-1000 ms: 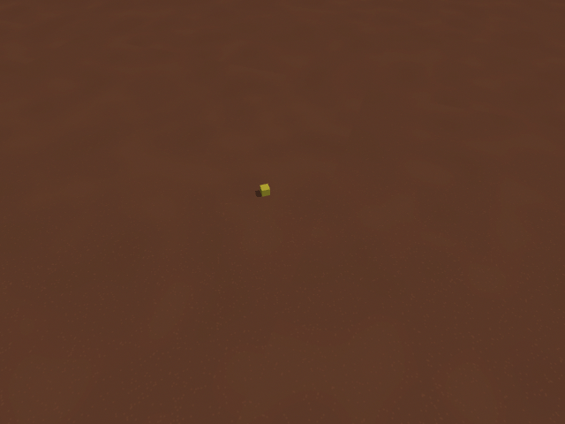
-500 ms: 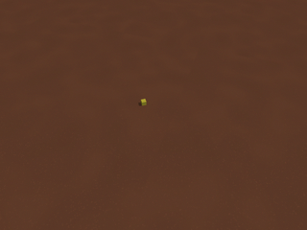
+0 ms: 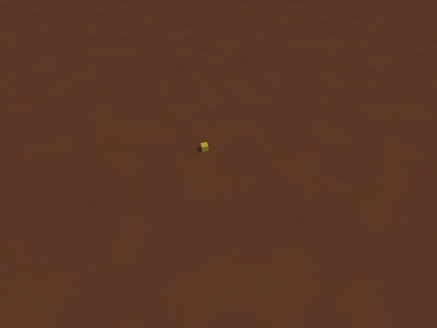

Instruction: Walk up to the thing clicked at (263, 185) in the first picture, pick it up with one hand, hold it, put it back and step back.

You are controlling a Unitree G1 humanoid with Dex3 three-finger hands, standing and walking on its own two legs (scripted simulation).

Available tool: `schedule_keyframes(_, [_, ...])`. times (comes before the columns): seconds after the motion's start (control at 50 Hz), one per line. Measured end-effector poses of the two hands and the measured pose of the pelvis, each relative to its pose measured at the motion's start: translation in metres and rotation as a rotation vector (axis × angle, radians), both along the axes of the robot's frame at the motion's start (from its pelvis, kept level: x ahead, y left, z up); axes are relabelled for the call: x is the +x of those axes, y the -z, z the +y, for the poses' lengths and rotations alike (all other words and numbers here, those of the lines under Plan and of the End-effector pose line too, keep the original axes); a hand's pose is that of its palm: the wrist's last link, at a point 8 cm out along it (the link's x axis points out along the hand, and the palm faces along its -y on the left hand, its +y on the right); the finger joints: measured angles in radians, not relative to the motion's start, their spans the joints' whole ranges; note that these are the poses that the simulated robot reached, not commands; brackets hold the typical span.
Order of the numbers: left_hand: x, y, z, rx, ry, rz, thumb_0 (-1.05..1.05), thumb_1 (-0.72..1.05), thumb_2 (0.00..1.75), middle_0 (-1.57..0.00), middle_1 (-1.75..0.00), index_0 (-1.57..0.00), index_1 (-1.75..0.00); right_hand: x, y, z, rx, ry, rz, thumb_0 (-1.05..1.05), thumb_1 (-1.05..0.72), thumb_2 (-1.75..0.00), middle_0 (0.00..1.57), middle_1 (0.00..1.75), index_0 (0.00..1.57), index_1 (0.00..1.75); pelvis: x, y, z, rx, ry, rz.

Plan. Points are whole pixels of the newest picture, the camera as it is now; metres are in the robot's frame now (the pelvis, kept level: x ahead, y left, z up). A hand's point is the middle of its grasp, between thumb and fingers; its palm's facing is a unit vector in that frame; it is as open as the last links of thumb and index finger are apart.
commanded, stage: stand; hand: left
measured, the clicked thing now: (204, 146) +1.25 +0.06 -0.76
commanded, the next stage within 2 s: walk up in 0.12 s
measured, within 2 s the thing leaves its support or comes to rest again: neither
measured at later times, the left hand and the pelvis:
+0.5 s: hand out of the picture +0.15 +0.22 -0.14, palm faces +0.04 -0.91 -0.41, open 7.4 cm; pelvis +0.08 -0.08 -0.02, yaw +2 degrees
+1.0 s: hand (145, 249) +0.32 +0.18 -0.16, palm faces +0.02 -0.95 -0.32, open 7.4 cm; pelvis +0.29 -0.10 -0.02, yaw +4 degrees
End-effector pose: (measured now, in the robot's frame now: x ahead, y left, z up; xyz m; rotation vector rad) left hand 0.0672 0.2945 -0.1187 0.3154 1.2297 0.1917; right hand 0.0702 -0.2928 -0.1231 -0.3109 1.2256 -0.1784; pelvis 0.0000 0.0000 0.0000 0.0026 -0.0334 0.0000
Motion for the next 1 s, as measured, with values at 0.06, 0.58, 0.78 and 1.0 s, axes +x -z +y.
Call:
schedule_keyframes(0.06, [0.001,0.000,0.000,-0.001,-0.001,0.001,0.01,0.91,0.90,-0.21,-0.30,-0.20,-0.30,0.000,0.000,0.000,0.000,0.000,0.001,0.01,-0.90,-0.90,0.21,0.30,0.20,0.30,0.001,0.000,0.000,0.001,0.000,0.001])
schedule_keyframes(0.58, [0.071,-0.017,-0.052,0.043,-0.051,-0.095,0.01,0.91,0.90,-0.21,-0.30,-0.20,-0.30,0.097,-0.004,-0.121,-0.058,-0.059,-0.019,0.01,-0.90,-0.90,0.20,0.30,0.20,0.30,0.109,0.012,-0.083,-0.015,-0.050,-0.019])
schedule_keyframes(0.78, [0.113,0.024,-0.060,-0.024,-0.101,-0.007,0.01,0.90,0.90,-0.21,-0.30,-0.21,-0.30,0.245,-0.014,-0.100,-0.069,-0.180,-0.142,0.01,-0.90,-0.90,0.21,0.30,0.20,0.30,0.198,0.028,-0.083,-0.013,-0.082,-0.016])
schedule_keyframes(1.0, [0.246,0.008,-0.073,-0.020,-0.026,-0.067,0.01,0.91,0.90,-0.21,-0.30,-0.20,-0.30,0.310,-0.025,-0.116,-0.064,-0.139,-0.188,0.01,-0.90,-0.90,0.21,0.30,0.21,0.30,0.287,0.018,-0.099,0.025,-0.070,-0.017])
